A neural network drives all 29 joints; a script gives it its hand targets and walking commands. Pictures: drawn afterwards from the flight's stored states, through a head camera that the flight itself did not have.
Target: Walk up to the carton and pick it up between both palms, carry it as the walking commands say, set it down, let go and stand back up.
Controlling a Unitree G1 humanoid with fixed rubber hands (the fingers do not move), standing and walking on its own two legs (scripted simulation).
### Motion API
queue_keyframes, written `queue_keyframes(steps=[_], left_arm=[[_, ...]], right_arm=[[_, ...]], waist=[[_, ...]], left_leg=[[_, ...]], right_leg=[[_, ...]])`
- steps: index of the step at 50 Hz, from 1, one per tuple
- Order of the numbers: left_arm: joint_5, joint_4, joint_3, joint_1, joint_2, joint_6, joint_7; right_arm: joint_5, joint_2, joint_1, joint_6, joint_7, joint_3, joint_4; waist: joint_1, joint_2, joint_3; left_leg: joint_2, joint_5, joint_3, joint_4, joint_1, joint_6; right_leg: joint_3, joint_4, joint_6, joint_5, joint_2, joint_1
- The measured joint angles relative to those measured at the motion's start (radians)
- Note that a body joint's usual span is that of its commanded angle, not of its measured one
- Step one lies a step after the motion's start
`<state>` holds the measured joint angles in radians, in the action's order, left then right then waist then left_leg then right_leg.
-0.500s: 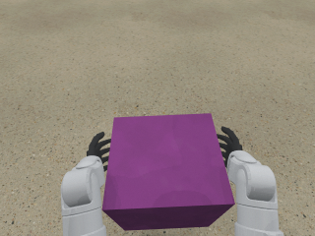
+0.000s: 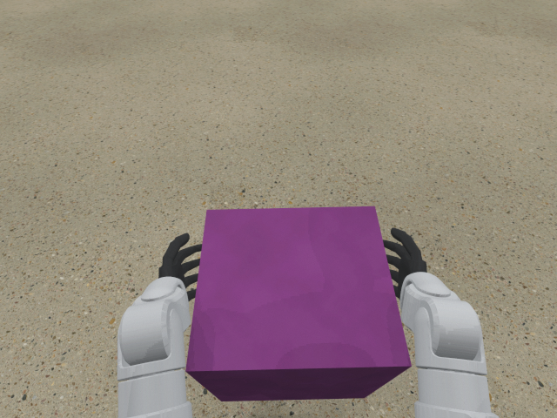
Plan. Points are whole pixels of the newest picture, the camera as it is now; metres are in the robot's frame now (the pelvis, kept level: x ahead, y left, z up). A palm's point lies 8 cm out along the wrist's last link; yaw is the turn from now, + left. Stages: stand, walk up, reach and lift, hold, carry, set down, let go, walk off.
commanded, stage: carry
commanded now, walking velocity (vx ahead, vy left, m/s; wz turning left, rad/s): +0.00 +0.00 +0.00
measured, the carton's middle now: (292, 311) +0.27 +0.00 +0.00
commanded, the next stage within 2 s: hold in 1.32 s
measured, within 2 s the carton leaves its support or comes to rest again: neither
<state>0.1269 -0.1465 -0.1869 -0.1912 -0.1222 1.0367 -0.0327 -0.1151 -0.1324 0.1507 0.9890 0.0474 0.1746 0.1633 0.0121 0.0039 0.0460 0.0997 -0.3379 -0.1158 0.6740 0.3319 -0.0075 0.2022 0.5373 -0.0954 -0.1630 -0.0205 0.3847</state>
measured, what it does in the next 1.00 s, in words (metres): stands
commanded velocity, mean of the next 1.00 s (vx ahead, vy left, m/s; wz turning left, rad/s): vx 0.00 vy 0.00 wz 0.00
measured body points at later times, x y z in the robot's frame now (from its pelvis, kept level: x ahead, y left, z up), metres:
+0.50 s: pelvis +0.00 +0.00 +0.00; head -0.01 +0.01 +0.45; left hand +0.29 +0.17 +0.05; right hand +0.28 -0.16 +0.06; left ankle +0.01 +0.12 -0.72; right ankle +0.09 -0.07 -0.72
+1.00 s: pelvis +0.00 +0.00 +0.00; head -0.01 +0.00 +0.45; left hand +0.29 +0.16 +0.05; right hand +0.28 -0.16 +0.05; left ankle +0.01 +0.12 -0.72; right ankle +0.09 -0.07 -0.72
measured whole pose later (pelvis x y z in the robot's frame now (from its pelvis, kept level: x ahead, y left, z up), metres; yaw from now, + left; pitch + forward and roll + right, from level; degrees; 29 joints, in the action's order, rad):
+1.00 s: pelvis +0.00 +0.00 +0.00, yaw +0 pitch +0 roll -1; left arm 0.13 -0.05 -0.19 -0.17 -0.13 0.94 -0.02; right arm -0.12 -0.13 0.12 0.92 0.05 0.18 0.10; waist 0.01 0.01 0.05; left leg 0.10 -0.34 -0.12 0.66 0.33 -0.01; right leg 0.20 0.53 -0.10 -0.16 -0.02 0.38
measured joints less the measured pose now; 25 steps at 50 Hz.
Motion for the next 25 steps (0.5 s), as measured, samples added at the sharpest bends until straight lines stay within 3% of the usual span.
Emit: queue_keyframes(steps=[10, 25], left_arm=[[0.010, 0.043, 0.000, 0.002, 0.000, -0.060, 0.009], [-0.006, 0.059, 0.000, 0.009, -0.002, -0.063, 0.001]], right_arm=[[0.000, 0.001, -0.005, -0.056, 0.001, 0.002, -0.037], [0.000, 0.002, -0.016, -0.045, 0.005, 0.002, -0.036]], waist=[[0.000, 0.001, 0.001], [0.000, 0.004, 0.001]], left_leg=[[0.000, 0.000, 0.000, -0.001, -0.001, -0.001], [0.000, 0.001, 0.000, -0.004, -0.001, 0.000]], right_leg=[[0.000, 0.000, 0.000, 0.000, 0.000, 0.000], [0.000, -0.002, 0.000, 0.000, 0.000, 0.000]])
